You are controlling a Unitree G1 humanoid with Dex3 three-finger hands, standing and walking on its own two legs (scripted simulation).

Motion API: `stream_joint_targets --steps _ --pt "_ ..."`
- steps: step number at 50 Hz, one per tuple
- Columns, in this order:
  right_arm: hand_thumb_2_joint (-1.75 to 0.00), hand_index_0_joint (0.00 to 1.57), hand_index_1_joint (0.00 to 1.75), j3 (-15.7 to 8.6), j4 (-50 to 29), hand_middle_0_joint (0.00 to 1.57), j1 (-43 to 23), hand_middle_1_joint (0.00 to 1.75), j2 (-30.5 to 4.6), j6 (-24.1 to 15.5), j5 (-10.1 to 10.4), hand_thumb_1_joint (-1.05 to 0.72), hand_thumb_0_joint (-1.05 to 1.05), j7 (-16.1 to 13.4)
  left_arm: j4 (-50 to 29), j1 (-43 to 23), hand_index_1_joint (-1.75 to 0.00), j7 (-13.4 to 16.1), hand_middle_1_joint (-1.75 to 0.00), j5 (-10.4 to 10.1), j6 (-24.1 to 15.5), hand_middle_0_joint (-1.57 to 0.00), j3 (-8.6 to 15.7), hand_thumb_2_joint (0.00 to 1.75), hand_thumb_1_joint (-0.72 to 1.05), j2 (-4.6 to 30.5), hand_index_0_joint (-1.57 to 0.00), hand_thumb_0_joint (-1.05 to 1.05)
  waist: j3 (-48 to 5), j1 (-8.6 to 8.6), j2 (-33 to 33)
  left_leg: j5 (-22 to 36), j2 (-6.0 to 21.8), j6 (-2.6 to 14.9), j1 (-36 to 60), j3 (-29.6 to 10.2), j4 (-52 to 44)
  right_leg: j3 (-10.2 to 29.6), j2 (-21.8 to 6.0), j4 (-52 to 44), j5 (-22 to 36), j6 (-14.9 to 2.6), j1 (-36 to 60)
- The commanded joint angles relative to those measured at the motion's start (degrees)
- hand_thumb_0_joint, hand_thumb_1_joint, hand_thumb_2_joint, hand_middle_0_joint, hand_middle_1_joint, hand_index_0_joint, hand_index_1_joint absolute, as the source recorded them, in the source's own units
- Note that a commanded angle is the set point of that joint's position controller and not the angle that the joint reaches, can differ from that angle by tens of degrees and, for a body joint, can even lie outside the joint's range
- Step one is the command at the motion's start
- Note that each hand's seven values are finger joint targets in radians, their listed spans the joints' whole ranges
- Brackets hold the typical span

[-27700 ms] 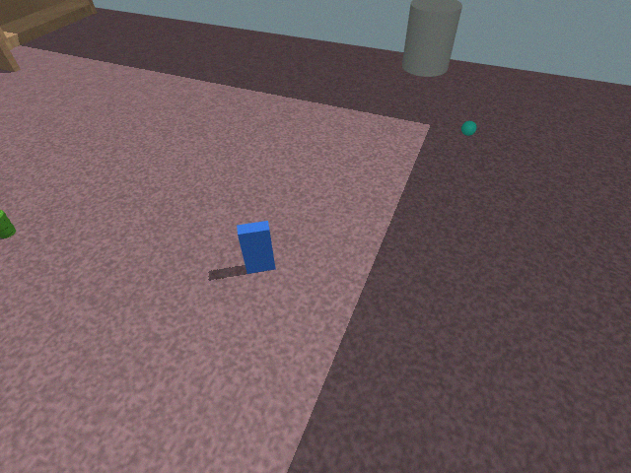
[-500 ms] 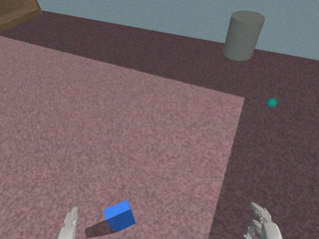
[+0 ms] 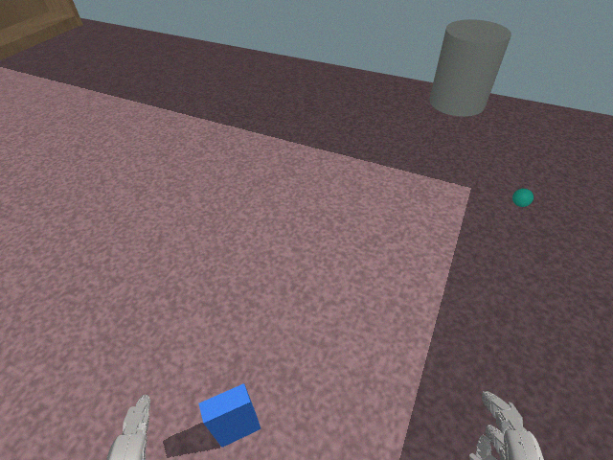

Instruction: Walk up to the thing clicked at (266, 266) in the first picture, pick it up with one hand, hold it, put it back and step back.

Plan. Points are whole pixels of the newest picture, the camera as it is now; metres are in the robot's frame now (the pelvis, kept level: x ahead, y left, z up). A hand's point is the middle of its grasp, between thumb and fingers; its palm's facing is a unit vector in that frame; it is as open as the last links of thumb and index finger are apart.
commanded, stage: home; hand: left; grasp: from the side
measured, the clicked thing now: (232, 417) +0.39 +0.23 -0.60
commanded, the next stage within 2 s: stand in 0.04 s
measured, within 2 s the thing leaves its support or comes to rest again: neither
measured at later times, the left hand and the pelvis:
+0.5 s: hand out of the picture +0.16 +0.20 -0.08, palm faces -0.02 -0.94 -0.34, open 11.8 cm; pelvis -0.01 +0.00 +0.01, yaw +0 degrees
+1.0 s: hand out of the picture +0.04 +0.26 -0.11, palm faces -0.01 -0.94 -0.34, open 7.4 cm; pelvis -0.01 +0.02 +0.05, yaw +0 degrees
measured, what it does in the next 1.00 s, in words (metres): rises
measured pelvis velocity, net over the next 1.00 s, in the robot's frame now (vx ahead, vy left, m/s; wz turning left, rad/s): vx -0.01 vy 0.02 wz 0.00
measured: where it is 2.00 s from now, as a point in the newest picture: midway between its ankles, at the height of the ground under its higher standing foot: outside the picture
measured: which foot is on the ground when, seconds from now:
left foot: down 0.00-1.00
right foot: down 0.00-1.00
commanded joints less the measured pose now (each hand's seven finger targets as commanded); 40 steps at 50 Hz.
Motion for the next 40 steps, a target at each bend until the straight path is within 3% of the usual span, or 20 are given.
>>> stream_joint_targets --steps 1,4,5,6,7,8,9,10,14,15,17,18,19,20,21,23,26,33,36,40 --pt "-0.9 0.2 0.3 -2.24 -9.37 0.2 -3.83 0.3 -6.32 -3.14 -0.28 -0.9 0.0 -0.46 -7.75 1.31 -0.05 0.68 -0.05 0.1 -2.73 -0.05 2.03 0.03 -0.59 3.69 -0.04 0.0 -4.26 -0.57 -1.72 12.39 -2.23 2.26 5.75 2.03 -7.33 -0.56 1.02 -9.82 14.14 0.19 0.95" --pt "-0.9 0.2 0.3 -2.49 -9.4 0.2 -3.89 0.3 -6.66 -2.97 -0.32 -0.9 0.0 -0.53 -9.95 -1.11 -0.04 0.88 -0.04 0.42 -2.98 -0.04 3.6 0.02 -0.61 5.81 -0.04 0.0 -5.55 -0.2 0.01 12.09 -2.17 1.99 6.6 2.03 -7.93 -0.66 1.14 -9.61 13.25 -0.03 1.34" --pt "-0.9 0.2 0.3 -2.52 -9.17 0.2 -3.51 0.3 -6.67 -2.97 -0.32 -0.9 0.0 -0.53 -14.02 -3.27 -0.05 1.0 -0.05 0.32 -3.35 -0.04 4.7 0.03 -0.59 7.54 -0.04 0.0 -5.8 0.08 1.51 11.91 -2.23 1.9 6.85 2.15 -8.01 -0.43 1.02 -9.8 13.13 -0.17 1.25" --pt "-0.9 0.2 0.3 -2.35 -9.06 0.2 -3.48 0.3 -6.48 -3.04 -0.36 -0.9 0.0 -0.53 -9.43 -0.64 -0.05 0.74 -0.05 0.36 -2.93 -0.04 2.76 0.03 -0.59 5.03 -0.04 0.0 -4.78 -0.71 -0.34 11.91 -2.12 1.99 6.81 2.04 -7.89 -0.63 1.23 -9.82 13.13 0.04 0.59" --pt "-0.9 0.2 0.3 -2.38 -9.43 0.2 -3.61 0.3 -6.47 -3.1 -0.22 -0.9 0.0 -0.65 -11.11 -1.5 -0.04 0.82 -0.04 0.21 -3.0 -0.04 3.49 0.02 -0.61 5.97 -0.04 0.0 -4.66 -0.34 -0.45 11.7 -2.19 2.07 6.41 2.22 -7.73 -0.53 1.12 -10.24 13.11 0.05 0.5" --pt "-0.9 0.2 0.3 -2.35 -9.45 0.2 -3.68 0.3 -6.43 -3.1 -0.31 -0.9 0.0 -0.64 -9.27 -0.24 -0.12 0.78 -0.12 0.26 -2.91 -0.12 2.67 0.1 -0.53 4.48 -0.12 0.0 -5.24 -0.81 -2.13 12.03 -2.19 2.27 6.58 2.14 -7.48 -0.47 1.06 -10.13 13.63 0.21 1.26" --pt "-0.9 0.2 0.3 -2.38 -9.45 0.2 -3.78 0.3 -6.6 -3.16 -0.23 -0.9 0.0 -0.63 -13.24 -2.72 -0.2 1.05 -0.2 0.16 -3.23 -0.2 4.35 0.18 -0.45 7.03 -0.2 0.0 -5.17 0.09 0.25 11.64 -2.23 2.1 6.36 2.13 -7.88 -0.48 0.92 -10.05 12.98 -0.11 1.18" --pt "-0.9 0.2 0.3 -2.5 -9.28 0.2 -3.55 0.3 -6.56 -3.09 -0.39 -0.9 0.0 -0.64 -12.09 -1.38 -0.28 0.99 -0.28 0.35 -3.27 -0.2 3.89 0.26 -0.37 6.36 -0.2 0.0 -5.72 0.07 -0.15 11.97 -2.22 2.07 6.73 2.13 -7.78 -0.46 1.03 -9.86 13.18 -0.06 1.36" --pt "-0.9 0.2 0.3 -2.43 -9.22 0.2 -3.34 0.3 -6.46 -3.21 -0.33 -0.9 0.0 -0.46 -8.4 1.08 -0.3 0.65 -0.3 0.32 -2.85 -0.2 2.25 0.58 -0.05 3.94 -0.2 0.0 -5.15 -0.62 -0.48 12.49 -2.0 2.01 6.94 1.98 -7.84 -0.7 1.31 -9.41 13.54 -0.1 0.59" --pt "-0.9 0.2 0.3 -2.47 -9.26 0.2 -3.53 0.3 -6.68 -3.2 -0.27 -0.9 0.0 -0.46 -12.24 -1.74 -0.3 0.85 -0.3 0.2 -3.12 -0.2 3.25 0.66 0.03 5.79 -0.2 0.0 -5.89 -0.15 0.86 12.4 -2.08 1.88 7.0 1.88 -8.1 -0.82 1.19 -9.24 13.25 -0.25 1.03" --pt "-0.9 0.2 0.3 -2.54 -9.33 0.2 -3.76 0.3 -6.75 -3.23 -0.3 -0.9 0.0 -0.37 -11.11 -0.95 -0.3 0.94 -0.3 0.36 -3.01 -0.2 3.92 0.82 0.19 6.08 -0.2 0.0 -5.35 0.07 0.55 11.68 -1.89 1.81 6.84 1.57 -8.55 -1.08 1.44 -9.1 12.15 -0.41 0.64" --pt "-0.9 0.2 0.3 -2.34 -9.5 0.2 -3.94 0.3 -6.61 -3.21 -0.34 -0.9 0.0 -0.38 -9.3 0.25 -0.3 0.7 -0.3 0.32 -2.73 -0.2 2.51 0.9 0.27 4.73 -0.2 0.0 -4.71 -0.38 -0.33 12.08 -1.99 1.99 6.64 1.76 -8.13 -0.93 1.31 -9.57 12.82 -0.15 0.6" --pt "-0.9 0.2 0.3 -3.02 -10.02 0.2 -3.84 0.3 -7.36 -3.27 -0.36 -0.9 0.0 -0.58 -14.47 -3.01 -0.3 1.04 -0.3 0.26 -3.29 -0.2 4.54 0.9 0.35 7.33 -0.2 0.0 -7.36 -0.44 -0.22 13.08 -1.92 2.08 7.65 1.76 -7.72 -0.62 1.22 -9.5 14.14 -0.12 1.67" --pt "-0.9 0.2 0.3 -4.65 3.75 0.2 -6.83 0.3 -14.85 0.69 -6.35 -0.9 0.0 2.83 5.63 -12.68 -0.3 -1.48 -0.3 5.87 -9.55 -0.2 5.71 0.9 0.43 13.13 -0.2 0.0 2.44 1.46 -4.87 20.18 0.02 3.91 8.98 -1.48 -10.87 4.82 -3.55 -11.2 16.56 -3.5 7.59" --pt "-0.9 0.2 0.3 -5.14 6.2 0.2 -6.23 0.3 -14.19 2.28 -7.51 -0.9 0.0 4.9 14.97 -9.45 -0.3 -2.92 -0.3 6.27 -12.07 -0.2 6.1 0.9 0.51 13.19 -0.2 0.0 -1.0 1.83 -6.23 20.95 -0.07 5.2 11.83 0.08 -9.78 6.54 -4.78 -11.81 20.39 -4.72 9.44" --pt "-0.9 0.2 0.3 -5.56 6.83 0.2 -6.55 0.3 -14.05 3.55 -5.77 -0.9 0.0 6.81 19.25 -8.63 -0.3 -4.35 -0.3 5.25 -14.84 -0.2 5.12 0.9 0.67 15.09 -0.2 0.0 -1.16 1.39 -4.05 19.38 -0.54 5.79 12.77 -1.24 -10.95 8.73 -5.45 -13.32 19.92 -5.6 11.02" --pt "-0.9 0.2 0.3 -5.49 9.54 0.2 -6.71 0.3 -13.4 3.7 -3.69 -0.9 0.0 9.1 25.82 -13.09 -0.3 -5.4 -0.3 3.58 -16.18 -0.2 4.76 0.9 0.9 15.13 -0.2 0.0 0.33 1.19 -4.9 13.94 -1.24 5.23 15.91 -0.69 -13.78 8.98 -6.01 -17.01 15.63 -4.39 9.73" --pt "-0.9 0.2 0.3 -5.72 16.52 0.2 -8.06 0.3 -14.33 4.62 -3.76 -0.9 0.0 9.91 39.53 -15.76 -0.3 -5.25 -0.3 2.92 -17.22 -0.2 4.27 0.9 0.9 15.21 -0.2 0.0 3.57 2.03 0.04 14.07 1.23 5.07 17.72 -3.95 -24.16 5.65 -4.56 -20.48 15.06 -2.54 15.59" --pt "-0.9 0.2 0.3 -5.56 19.43 0.2 -7.92 0.3 -14.68 4.98 -3.23 -0.9 0.0 9.83 44.5 -15.64 -0.3 -5.02 -0.3 2.65 -17.46 -0.2 4.11 0.9 0.9 16.24 -0.2 0.0 3.88 1.7 -1.52 18.43 0.85 4.43 21.53 -2.95 -24.74 6.8 -5.87 -24.45 19.7 -2.44 17.71" --pt "-0.9 0.2 0.3 -5.12 23.22 0.2 -7.59 0.3 -15.73 5.3 -2.9 -0.9 0.0 9.66 49.6 -16.41 -0.3 -4.89 -0.3 2.13 -17.18 -0.2 3.8 0.9 0.9 16.7 -0.2 0.0 3.92 1.45 -0.43 21.82 2.05 4.12 24.99 -3.78 -29.19 6.22 -6.15 -27.31 21.69 -1.94 21.24"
